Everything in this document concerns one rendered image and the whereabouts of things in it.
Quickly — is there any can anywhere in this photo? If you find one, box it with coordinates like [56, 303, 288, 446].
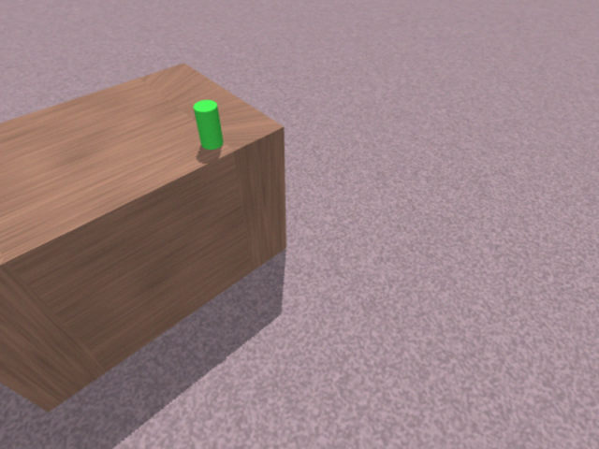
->
[194, 100, 223, 150]

